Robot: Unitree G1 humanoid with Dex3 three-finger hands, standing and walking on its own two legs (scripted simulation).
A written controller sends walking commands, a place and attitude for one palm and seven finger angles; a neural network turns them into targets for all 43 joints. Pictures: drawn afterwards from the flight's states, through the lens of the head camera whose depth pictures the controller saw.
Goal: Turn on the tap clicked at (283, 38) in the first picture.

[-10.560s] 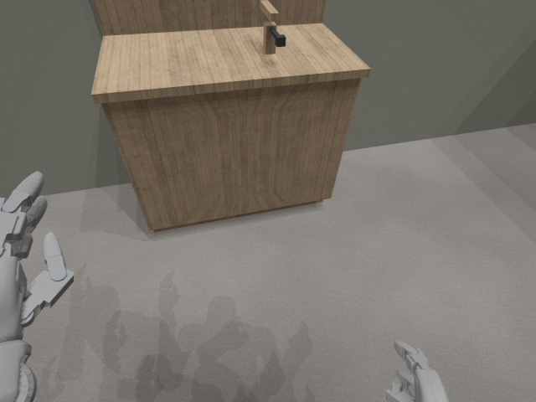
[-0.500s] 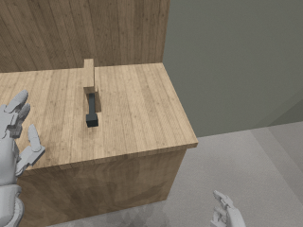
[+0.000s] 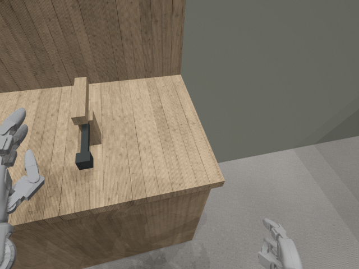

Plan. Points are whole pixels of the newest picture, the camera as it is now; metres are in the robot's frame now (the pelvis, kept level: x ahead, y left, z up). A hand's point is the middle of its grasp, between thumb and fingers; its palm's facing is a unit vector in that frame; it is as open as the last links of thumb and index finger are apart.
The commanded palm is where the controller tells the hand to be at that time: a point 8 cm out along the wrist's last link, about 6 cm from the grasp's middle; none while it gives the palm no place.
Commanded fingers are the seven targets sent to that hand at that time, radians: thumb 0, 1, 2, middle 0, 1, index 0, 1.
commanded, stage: come to a stop and stand still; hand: left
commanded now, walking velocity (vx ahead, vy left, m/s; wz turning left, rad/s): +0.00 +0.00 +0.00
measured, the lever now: (84, 160) +0.30 +0.23 +0.08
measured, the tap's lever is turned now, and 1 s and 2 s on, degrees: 0 0 0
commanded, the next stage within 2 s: look again from close up in 0.24 s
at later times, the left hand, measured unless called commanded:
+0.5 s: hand (42, 185) +0.21 +0.24 +0.15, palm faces +0.41 -0.84 -0.35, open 7.5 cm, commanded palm +0.15 +0.27 +0.17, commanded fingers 0.00 0.90 0.90 -0.20 -0.30 -0.20 -0.30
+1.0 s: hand (43, 184) +0.21 +0.24 +0.16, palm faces +0.38 -0.85 -0.36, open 7.5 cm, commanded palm +0.15 +0.26 +0.17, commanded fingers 0.00 0.90 0.90 -0.20 -0.30 -0.20 -0.30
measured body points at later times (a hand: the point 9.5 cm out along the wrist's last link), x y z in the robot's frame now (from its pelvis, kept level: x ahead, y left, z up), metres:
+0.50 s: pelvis +0.00 -0.01 +0.00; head +0.01 +0.00 +0.45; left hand +0.18 +0.28 +0.17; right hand +0.18 -0.24 -0.08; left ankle +0.02 +0.09 -0.74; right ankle -0.04 -0.13 -0.74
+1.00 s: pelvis -0.02 -0.01 +0.00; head +0.01 +0.00 +0.45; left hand +0.18 +0.28 +0.18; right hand +0.16 -0.22 -0.08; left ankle +0.02 +0.09 -0.74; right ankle -0.04 -0.13 -0.74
